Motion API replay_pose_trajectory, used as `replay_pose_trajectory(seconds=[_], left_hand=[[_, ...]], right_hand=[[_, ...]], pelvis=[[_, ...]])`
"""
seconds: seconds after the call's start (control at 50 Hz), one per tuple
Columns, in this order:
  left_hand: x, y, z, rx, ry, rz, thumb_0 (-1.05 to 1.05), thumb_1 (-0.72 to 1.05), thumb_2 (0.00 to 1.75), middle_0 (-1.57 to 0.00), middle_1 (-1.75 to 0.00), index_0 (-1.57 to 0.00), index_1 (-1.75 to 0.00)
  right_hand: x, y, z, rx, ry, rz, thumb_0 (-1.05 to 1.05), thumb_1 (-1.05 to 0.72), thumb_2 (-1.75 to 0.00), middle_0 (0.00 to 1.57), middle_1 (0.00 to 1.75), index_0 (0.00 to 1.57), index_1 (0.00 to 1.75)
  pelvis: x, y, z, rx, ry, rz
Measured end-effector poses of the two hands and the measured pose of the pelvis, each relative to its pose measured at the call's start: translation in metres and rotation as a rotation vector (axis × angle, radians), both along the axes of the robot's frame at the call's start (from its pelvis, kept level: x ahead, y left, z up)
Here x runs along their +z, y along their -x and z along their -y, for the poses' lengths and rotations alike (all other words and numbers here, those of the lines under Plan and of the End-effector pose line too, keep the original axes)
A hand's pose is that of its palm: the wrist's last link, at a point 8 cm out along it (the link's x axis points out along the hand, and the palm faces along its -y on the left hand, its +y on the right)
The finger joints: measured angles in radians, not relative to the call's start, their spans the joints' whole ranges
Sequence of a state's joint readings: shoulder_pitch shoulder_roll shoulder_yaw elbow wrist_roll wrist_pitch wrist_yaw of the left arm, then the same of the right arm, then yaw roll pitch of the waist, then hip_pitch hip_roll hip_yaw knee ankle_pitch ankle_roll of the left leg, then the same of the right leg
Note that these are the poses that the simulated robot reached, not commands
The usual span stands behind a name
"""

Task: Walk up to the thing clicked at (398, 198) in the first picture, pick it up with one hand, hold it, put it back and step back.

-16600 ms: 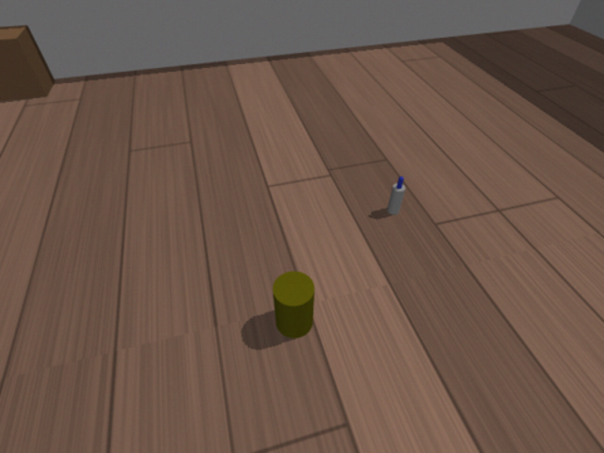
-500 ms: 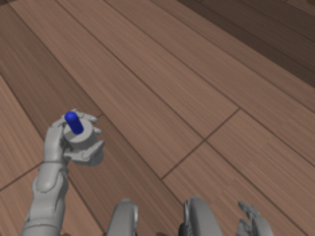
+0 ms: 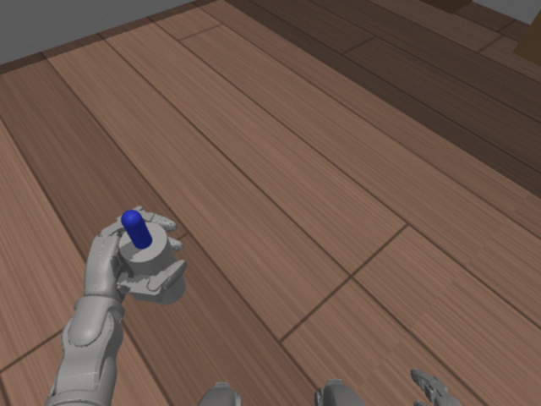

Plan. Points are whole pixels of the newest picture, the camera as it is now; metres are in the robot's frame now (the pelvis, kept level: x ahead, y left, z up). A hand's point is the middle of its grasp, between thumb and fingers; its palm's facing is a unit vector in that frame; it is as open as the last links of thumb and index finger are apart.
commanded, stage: lift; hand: left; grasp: from the side
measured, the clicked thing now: (151, 257) +0.34 +0.18 +0.04
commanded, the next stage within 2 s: hold in 0.50 s
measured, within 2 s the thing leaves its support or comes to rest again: neither
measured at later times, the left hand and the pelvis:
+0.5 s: hand (158, 241) +0.34 +0.16 +0.08, palm faces -0.02 -1.00 +0.00, open 8.0 cm; pelvis +0.01 -0.01 +0.04, yaw +0 degrees
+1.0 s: hand (157, 238) +0.34 +0.16 +0.10, palm faces -0.02 -1.00 +0.00, open 8.1 cm; pelvis +0.01 -0.01 +0.05, yaw +0 degrees
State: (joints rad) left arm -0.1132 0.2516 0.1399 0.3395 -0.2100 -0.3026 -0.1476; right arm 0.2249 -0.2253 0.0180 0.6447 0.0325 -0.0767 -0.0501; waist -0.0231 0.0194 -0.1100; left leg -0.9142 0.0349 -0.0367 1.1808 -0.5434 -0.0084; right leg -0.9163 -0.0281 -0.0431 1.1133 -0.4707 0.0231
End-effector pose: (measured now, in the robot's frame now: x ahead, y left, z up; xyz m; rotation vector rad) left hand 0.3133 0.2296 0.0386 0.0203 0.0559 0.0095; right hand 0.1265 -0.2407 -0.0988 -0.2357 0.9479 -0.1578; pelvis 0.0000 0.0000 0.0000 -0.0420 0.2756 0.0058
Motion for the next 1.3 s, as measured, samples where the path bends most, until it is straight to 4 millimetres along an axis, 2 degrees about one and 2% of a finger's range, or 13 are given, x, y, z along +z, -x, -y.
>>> replay_pose_trajectory(seconds=[0.34,0.8,1.3], left_hand=[[0.03,-0.008,0.009,-0.016,0.02,0.003,0.0,-0.13,1.07,-0.82,-1.01,-0.85,-1.01],[0.051,-0.007,0.014,-0.026,0.026,0.019,0.0,-0.13,1.06,-0.81,-1.01,-0.84,-1.01],[0.064,-0.002,0.013,-0.021,0.021,0.026,0.0,-0.12,1.05,-0.81,-1.02,-0.84,-1.02]], right_hand=[[0.033,-0.011,0.008,-0.007,0.012,0.026,0.01,-0.88,-0.9,0.21,0.3,0.2,0.3],[0.047,-0.009,0.011,-0.018,0.011,0.025,0.01,-0.89,-0.9,0.21,0.3,0.2,0.3],[0.059,-0.011,0.007,-0.013,0.006,0.053,0.01,-0.89,-0.9,0.21,0.3,0.2,0.3]], pelvis=[[0.029,-0.012,0.006,-0.003,-0.011,0.074],[0.045,-0.015,0.009,-0.005,-0.018,0.138],[0.054,-0.015,0.007,-0.005,-0.018,0.177]])
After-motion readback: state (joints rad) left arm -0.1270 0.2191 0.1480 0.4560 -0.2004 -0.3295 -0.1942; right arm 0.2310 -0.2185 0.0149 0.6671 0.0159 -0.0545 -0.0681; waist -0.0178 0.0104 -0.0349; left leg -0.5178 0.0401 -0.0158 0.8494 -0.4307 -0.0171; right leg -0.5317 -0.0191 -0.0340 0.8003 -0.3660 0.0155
